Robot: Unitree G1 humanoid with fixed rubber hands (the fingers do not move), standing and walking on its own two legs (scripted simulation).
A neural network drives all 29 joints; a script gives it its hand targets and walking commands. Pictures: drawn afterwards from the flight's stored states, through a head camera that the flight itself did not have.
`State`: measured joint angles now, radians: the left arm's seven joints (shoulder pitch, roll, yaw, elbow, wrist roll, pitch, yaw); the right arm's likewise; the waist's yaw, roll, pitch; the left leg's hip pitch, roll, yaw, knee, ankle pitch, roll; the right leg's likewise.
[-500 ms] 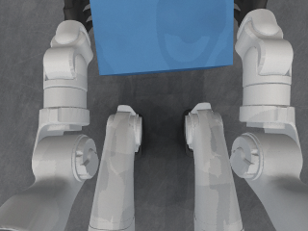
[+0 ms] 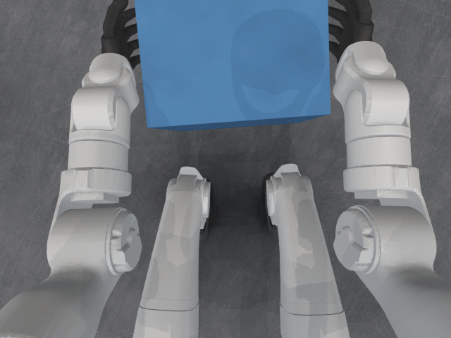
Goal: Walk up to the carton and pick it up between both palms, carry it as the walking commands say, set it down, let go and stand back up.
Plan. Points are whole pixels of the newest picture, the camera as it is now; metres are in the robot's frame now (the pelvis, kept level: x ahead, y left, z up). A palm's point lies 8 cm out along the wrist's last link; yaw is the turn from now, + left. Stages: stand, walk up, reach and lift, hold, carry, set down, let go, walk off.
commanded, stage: reach and lift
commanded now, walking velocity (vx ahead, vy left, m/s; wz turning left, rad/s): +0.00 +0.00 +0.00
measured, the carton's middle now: (234, 63) +0.51 +0.01 -0.14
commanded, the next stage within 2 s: none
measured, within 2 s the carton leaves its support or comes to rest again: neither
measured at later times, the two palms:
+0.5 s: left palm (92, 50) +0.48 +0.17 +0.00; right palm (380, 38) +0.49 -0.15 +0.00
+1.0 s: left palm (52, 44) +0.46 +0.16 +0.07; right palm (434, 22) +0.47 -0.16 +0.07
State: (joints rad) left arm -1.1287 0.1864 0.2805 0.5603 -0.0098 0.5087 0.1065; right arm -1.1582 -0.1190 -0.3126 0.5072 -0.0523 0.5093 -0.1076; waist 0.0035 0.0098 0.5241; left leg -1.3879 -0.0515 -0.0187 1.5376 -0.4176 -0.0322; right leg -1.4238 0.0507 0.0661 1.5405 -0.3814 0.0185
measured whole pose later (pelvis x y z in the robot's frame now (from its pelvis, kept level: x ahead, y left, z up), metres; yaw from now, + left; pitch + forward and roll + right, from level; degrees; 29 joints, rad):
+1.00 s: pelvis +0.02 -0.01 +0.12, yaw -1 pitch +4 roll +2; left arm -0.86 0.11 0.25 0.50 0.03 0.50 0.09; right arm -0.87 -0.03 -0.29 0.43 -0.08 0.49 -0.10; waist 0.01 0.02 0.52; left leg -0.80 -0.04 -0.03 1.03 -0.29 -0.03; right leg -0.84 0.04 0.07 1.04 -0.27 0.00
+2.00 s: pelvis +0.14 +0.00 +0.21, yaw -1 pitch -3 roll +0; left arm -0.30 -0.09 0.23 0.44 0.19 0.67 0.05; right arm -0.31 0.10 -0.27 0.41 -0.19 0.62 -0.02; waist -0.01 0.02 -0.07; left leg -0.18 -0.02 -0.05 0.45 -0.23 0.00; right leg -0.21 0.03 0.07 0.47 -0.21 0.00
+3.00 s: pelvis +0.13 +0.00 +0.21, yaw +0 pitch -5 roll +0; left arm -0.25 -0.07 0.19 0.30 0.19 0.74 0.02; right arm -0.25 0.15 -0.24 0.23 -0.23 0.71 -0.03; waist 0.00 0.02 0.01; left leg -0.15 -0.01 -0.07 0.45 -0.21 -0.01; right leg -0.17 0.03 0.05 0.44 -0.18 -0.01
